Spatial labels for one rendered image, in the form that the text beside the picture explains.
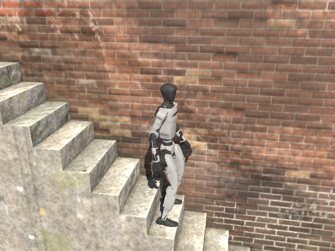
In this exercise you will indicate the stairs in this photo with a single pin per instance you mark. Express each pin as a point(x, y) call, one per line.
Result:
point(62, 189)

